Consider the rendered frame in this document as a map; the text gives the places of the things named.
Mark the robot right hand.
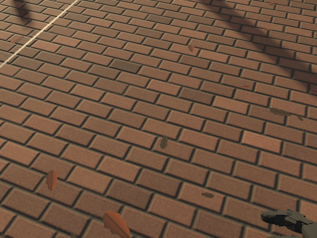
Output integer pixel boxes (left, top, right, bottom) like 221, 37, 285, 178
261, 208, 317, 238

